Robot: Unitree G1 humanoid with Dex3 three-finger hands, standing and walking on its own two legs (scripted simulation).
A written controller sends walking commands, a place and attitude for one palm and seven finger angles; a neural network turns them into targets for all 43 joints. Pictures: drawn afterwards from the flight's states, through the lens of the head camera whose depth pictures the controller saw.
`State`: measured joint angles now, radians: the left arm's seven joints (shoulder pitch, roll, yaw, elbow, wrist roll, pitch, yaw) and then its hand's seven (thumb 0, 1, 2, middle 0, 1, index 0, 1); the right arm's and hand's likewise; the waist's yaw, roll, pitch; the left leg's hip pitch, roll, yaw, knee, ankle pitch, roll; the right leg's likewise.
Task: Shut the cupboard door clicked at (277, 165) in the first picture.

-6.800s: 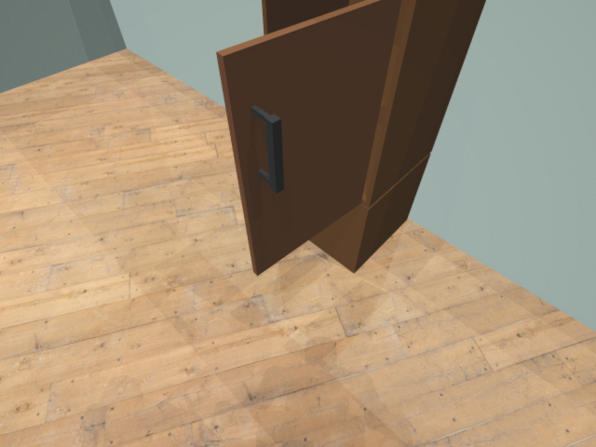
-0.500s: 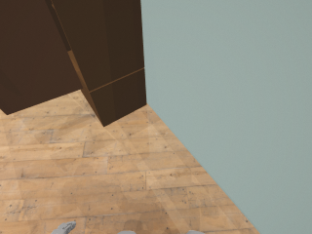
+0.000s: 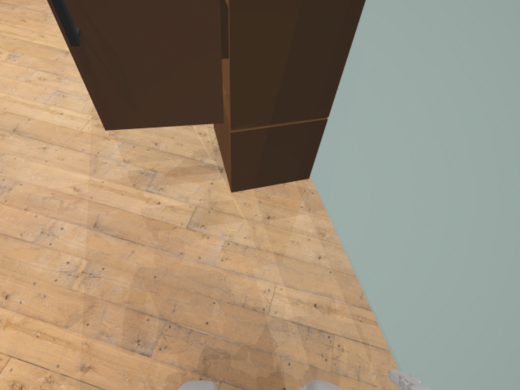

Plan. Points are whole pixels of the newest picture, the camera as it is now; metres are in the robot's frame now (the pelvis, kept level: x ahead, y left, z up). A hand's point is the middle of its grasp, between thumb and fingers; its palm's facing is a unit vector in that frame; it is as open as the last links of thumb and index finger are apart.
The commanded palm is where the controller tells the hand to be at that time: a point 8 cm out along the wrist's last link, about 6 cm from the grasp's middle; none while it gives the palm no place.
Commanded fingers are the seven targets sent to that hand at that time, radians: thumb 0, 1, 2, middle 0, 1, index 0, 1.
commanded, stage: turn to face it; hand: left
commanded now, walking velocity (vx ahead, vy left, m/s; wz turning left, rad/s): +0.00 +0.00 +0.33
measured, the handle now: (63, 6) +0.86 +0.54 +0.09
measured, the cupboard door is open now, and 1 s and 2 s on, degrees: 84 84 84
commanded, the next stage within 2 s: take the last steps up to it in 0.26 s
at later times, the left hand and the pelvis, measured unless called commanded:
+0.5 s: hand out of the picture +0.03 +0.16 -0.15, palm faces +0.21 -0.95 -0.22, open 7.3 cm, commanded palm none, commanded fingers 0.00 0.90 0.90 -0.20 -0.30 -0.20 -0.30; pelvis +0.02 -0.03 +0.02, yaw +10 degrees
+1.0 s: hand out of the picture +0.12 +0.27 -0.15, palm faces +0.28 -0.94 -0.18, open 7.4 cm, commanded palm none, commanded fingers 0.00 0.90 0.90 -0.20 -0.30 -0.20 -0.30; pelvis +0.10 +0.07 +0.02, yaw +14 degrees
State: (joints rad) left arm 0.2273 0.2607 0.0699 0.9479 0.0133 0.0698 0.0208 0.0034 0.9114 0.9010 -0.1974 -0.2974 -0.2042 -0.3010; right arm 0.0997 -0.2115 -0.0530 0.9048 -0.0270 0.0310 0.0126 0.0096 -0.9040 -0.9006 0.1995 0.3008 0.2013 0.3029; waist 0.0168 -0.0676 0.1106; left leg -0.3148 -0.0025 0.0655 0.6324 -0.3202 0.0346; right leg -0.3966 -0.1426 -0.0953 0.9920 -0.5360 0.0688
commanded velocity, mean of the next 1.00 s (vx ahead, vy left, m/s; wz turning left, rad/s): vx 0.20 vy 0.07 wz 0.16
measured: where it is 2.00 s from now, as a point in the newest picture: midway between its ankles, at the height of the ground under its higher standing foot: (205, 302)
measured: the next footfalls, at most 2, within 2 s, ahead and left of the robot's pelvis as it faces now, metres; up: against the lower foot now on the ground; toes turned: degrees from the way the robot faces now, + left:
right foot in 0.28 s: +0.05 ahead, -0.14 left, +0.00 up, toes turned +1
left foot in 0.68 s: +0.06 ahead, +0.14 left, +0.00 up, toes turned +20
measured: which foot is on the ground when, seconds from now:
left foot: down 0.00-0.28, up 0.30-0.66, down 0.68-1.00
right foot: up 0.00-0.26, down 0.28-0.68, up 0.70-1.00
